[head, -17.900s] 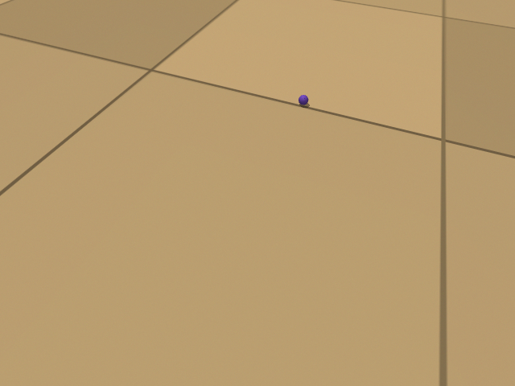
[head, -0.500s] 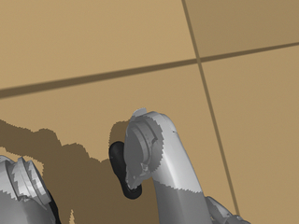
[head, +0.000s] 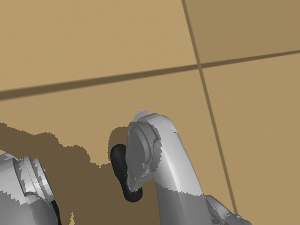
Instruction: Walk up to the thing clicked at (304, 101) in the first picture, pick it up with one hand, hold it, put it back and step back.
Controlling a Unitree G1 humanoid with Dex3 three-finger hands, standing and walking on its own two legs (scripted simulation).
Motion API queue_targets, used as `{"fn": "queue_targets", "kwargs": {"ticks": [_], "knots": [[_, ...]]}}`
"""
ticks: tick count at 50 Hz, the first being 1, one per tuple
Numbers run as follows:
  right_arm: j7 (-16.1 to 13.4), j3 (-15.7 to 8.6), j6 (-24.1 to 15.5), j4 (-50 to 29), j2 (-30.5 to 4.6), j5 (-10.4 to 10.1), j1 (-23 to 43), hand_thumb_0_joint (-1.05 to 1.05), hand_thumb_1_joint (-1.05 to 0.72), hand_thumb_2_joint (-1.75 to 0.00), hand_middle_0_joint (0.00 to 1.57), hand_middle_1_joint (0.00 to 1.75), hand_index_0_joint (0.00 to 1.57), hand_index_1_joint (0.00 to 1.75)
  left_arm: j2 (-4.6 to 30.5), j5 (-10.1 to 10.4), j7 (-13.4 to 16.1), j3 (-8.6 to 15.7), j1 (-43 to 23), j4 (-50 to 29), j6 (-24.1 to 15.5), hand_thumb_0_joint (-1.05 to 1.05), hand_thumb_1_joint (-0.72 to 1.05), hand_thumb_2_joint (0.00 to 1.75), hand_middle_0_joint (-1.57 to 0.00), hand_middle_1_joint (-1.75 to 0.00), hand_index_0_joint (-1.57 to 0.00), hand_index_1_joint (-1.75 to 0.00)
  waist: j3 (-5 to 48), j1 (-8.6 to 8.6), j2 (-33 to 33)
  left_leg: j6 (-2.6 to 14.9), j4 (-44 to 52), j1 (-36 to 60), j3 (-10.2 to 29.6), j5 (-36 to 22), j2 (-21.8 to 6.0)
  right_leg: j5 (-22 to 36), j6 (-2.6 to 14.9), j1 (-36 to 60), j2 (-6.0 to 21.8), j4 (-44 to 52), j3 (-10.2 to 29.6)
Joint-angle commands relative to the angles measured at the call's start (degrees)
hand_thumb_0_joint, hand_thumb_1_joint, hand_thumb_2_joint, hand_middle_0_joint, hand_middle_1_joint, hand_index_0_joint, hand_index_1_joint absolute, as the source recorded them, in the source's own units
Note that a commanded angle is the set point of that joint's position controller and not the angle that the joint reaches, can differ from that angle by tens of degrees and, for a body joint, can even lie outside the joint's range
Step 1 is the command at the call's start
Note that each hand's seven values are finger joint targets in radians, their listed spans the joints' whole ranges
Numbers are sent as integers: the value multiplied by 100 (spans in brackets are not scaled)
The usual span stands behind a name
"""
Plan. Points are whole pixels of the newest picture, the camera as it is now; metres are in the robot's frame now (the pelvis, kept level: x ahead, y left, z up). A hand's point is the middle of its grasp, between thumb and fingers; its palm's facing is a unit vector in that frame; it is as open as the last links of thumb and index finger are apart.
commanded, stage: settle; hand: left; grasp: from above
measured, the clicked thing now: out of the picture +0.46 +0.33 -0.27
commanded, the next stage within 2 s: lift in 1.04 s
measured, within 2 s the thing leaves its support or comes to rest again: leaves its support in 0.38 s
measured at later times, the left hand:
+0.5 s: hand out of the picture +0.45 +0.33 -0.23, palm faces -0.41 -0.16 -0.90, open 7.9 cm
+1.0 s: hand out of the picture +0.44 +0.33 -0.14, palm faces -0.45 -0.12 -0.88, open 7.8 cm
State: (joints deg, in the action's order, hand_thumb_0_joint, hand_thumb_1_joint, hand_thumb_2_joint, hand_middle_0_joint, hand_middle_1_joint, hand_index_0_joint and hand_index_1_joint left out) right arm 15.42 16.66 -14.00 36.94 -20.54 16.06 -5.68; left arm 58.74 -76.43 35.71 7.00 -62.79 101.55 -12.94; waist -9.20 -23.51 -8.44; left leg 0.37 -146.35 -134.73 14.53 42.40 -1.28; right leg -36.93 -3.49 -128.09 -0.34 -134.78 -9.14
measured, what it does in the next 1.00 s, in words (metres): stands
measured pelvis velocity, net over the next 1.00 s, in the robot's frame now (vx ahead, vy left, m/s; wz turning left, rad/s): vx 0.00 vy -0.01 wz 0.10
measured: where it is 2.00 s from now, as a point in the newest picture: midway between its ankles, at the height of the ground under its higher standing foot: (94, 204)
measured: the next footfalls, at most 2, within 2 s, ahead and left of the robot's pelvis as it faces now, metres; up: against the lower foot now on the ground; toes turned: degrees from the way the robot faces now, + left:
none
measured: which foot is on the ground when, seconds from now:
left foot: down 0.00-1.00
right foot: down 0.00-1.00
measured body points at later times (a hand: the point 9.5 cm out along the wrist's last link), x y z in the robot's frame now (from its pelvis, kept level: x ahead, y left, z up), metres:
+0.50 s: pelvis +0.00 +0.00 +0.00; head +0.27 +0.12 +0.34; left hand +0.47 +0.33 -0.18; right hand +0.05 -0.26 -0.05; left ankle +0.06 +0.12 -0.27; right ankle +0.12 -0.13 -0.27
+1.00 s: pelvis +0.00 -0.01 +0.03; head +0.23 +0.09 +0.40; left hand +0.46 +0.34 -0.09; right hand +0.09 -0.27 -0.07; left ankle +0.06 +0.12 -0.27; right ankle +0.12 -0.13 -0.27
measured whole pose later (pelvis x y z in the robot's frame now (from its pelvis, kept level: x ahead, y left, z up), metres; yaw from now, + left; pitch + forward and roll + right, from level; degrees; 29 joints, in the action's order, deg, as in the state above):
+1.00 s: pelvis +0.00 -0.01 +0.03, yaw +6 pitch +34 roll -10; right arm 12.0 6.1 -4.7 38.8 -17.6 8.0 -8.9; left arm 44.2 -70.4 17.3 3.4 -56.6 79.7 -9.9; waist 1.5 -15.7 -0.2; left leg 0.0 -138.2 -133.5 8.7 39.6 -0.4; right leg -37.0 -2.1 -129.0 1.9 -131.6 -4.8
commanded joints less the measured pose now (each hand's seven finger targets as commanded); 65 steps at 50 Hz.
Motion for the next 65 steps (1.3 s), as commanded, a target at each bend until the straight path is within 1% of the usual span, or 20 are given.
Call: {"fn": "queue_targets", "kwargs": {"ticks": [1, 7, 9, 13, 16, 18, 19, 20, 21, 22, 23, 24, 25, 26, 30, 31, 38, 47, 58, 65], "knots": [[-10, -507, -13, 142, -1887, -47, -1031, 0, -90, -90, 20, 30, 20, 30, 1186, 45, 299, 1, -1363, -494, 35, 0, 83, 66, -98, -88, -107, -79, 3411, -292, 3182, -66, 1596, 2837, -515, -1478, -117, 1545, 413, 1968, -309, 922, -640], [11, -534, -81, 77, -1950, -51, -1118, 0, -91, -90, 20, 30, 20, 30, 1135, 161, 194, -35, -1329, -366, 125, 0, 76, 60, -96, -88, -107, -77, 3311, -367, 3073, -43, 1580, 2800, -553, -1389, -111, 1499, 385, 2009, -299, 976, -616], [-7, -551, -57, 90, -1989, -97, -1256, 0, -91, -90, 20, 30, 20, 30, 1507, 245, 211, 201, -1636, -855, 107, 0, 76, 60, -97, -87, -107, -77, 3808, -236, 3386, -51, 1645, 2972, -556, -1563, -109, 1599, 415, 2230, -293, 1007, -584], [4, -589, -34, 98, -1923, -66, -1286, 0, -91, -90, 20, 30, 20, 30, 1176, 306, 39, 56, -1323, -608, 208, 0, 72, 60, -95, -85, -105, -75, 3681, -312, 3260, -25, 1554, 2848, -661, -1636, -93, 1700, 417, 2280, -324, 1016, -570], [-31, -685, 0, 98, -1963, -144, -1330, 0, -91, -90, 20, 30, 20, 30, 1666, 348, -38, 398, -1534, -1589, 146, 0, 72, 61, -95, -85, -105, -76, 4259, -5, 3707, -54, 1585, 3112, -698, -1813, -68, 1730, 475, 2367, -283, 1034, -533], [-14, -756, 47, 94, -1883, -189, -1281, 0, -91, -90, 20, 30, 20, 30, 1477, 332, -126, 357, -1256, -1764, 148, 0, 74, 62, -96, -87, -106, -77, 4451, 96, 3857, -90, 1619, 3242, -699, -1901, -71, 1744, 523, 2278, -284, 959, -525], [16, -762, 47, 32, -1767, -204, -1221, 0, -91, -90, 20, 30, 20, 30, 1005, 385, -212, 77, -1205, -1836, 158, 0, 75, 61, -96, -87, -106, -77, 4409, 86, 3854, -94, 1602, 3278, -730, -1954, -68, 1803, 516, 2173, -303, 942, -519], [7, -852, 87, 195, -1803, -207, -1340, 0, -91, -90, 20, 30, 20, 30, 1310, 432, -196, 349, -1068, -1726, 177, 0, 75, 63, -96, -88, -106, -78, 4438, 90, 3782, -71, 1644, 3209, -750, -1841, -73, 1739, 497, 2267, -312, 996, -513], [29, -872, 78, 83, -1790, -263, -1329, 0, -91, -90, 20, 30, 20, 30, 1037, 430, -277, 120, -1426, -2212, 160, 0, 77, 63, -95, -89, -106, -78, 4408, 88, 3838, -74, 1600, 3177, -770, -1931, -39, 1789, 511, 2042, -282, 986, -504], [18, -952, 118, 221, -1805, -280, -1412, 0, -91, -90, 20, 30, 20, 30, 1413, 439, -272, 460, -1087, -2099, 214, 0, 76, 63, -95, -90, -106, -79, 4599, 231, 3843, -65, 1648, 3274, -782, -1931, -56, 1777, 516, 2208, -287, 990, -471], [36, -979, 141, 62, -1771, -335, -1338, 0, -91, -90, 20, 30, 20, 30, 1053, 429, -349, 199, -1218, -2486, 218, 0, 78, 65, -96, -90, -107, -79, 4708, 310, 3989, -82, 1670, 3308, -818, -2051, -25, 1799, 557, 2062, -282, 978, -435], [50, -1030, 190, 131, -1717, -360, -1335, 0, -90, -90, 20, 30, 20, 30, 1022, 505, -379, 303, -985, -2421, 250, 0, 79, 63, -97, -90, -108, -79, 4821, 372, 3938, -79, 1761, 3302, -807, -1977, -22, 1769, 562, 2121, -273, 1006, -440], [67, -1058, 240, 249, -1645, -383, -1426, 0, -90, -90, 20, 30, 20, 30, 688, 544, -448, 84, -975, -2413, 290, 0, 81, 63, -98, -90, -109, -78, 4655, 389, 3850, -81, 1778, 3271, -825, -1984, -10, 1769, 550, 1952, -271, 1005, -430], [79, -1134, 238, 185, -1665, -424, -1369, 0, -90, -90, 20, 30, 20, 30, 639, 553, -526, 120, -978, -2310, 322, 0, 79, 65, -97, -88, -108, -78, 4552, 309, 3691, -65, 1767, 3204, -803, -1859, -16, 1661, 547, 1782, -256, 993, -436], [69, -1295, 387, 181, -1602, -564, -1479, 0, -90, -90, 20, 30, 20, 30, 449, 545, -787, 51, -1051, -2579, 408, 0, 79, 63, -95, -89, -107, -78, 4611, 438, 3494, 0, 1920, 2982, -891, -1559, 54, 1424, 560, 1724, -216, 1114, -308], [54, -1331, 448, 340, -1524, -586, -1570, 0, -90, -90, 20, 30, 20, 30, 184, 613, -856, -72, -1072, -2662, 425, 0, 79, 63, -96, -88, -107, -77, 4659, 486, 3454, -8, 1996, 3047, -889, -1539, 59, 1415, 562, 1665, -206, 1138, -306], [-123, -1481, 681, 311, -1348, -762, -1599, 0, -90, -90, 20, 30, 20, 30, -134, 716, -1304, -284, -1375, -2933, 382, 0, 78, 69, -99, -88, -108, -79, 4775, 472, 3000, 60, 2123, 2896, -1004, -1259, 121, 1148, 560, 1727, -155, 1375, -130], [-405, -1572, 946, 222, -1241, -861, -1691, 0, -90, -90, 20, 30, 20, 30, 17, 662, -1553, -160, -1527, -3277, 279, 0, 76, 72, -97, -90, -106, -81, 5194, 655, 2942, 37, 2294, 3200, -1117, -1615, 192, 1357, 590, 1962, -81, 1502, -38], [-646, -1656, 1111, 180, -1142, -925, -1743, 0, -89, -89, 20, 30, 20, 30, 101, 634, -1742, -104, -1471, -3383, 250, 0, 69, 73, -89, -87, -98, -78, 5307, 772, 2941, 61, 2546, 3283, -1219, -1420, 222, 1151, 593, 2077, -42, 1705, 54], [-742, -1820, 1220, 187, -1060, -1069, -1772, 0, -90, -90, 20, 30, 20, 30, 38, 936, -1982, -74, -1334, -3766, 424, 0, 69, 72, -91, -92, -100, -82, 5704, 989, 2993, 85, 2892, 3564, -1269, -1380, 215, 1145, 596, 2266, -26, 1874, 143]]}}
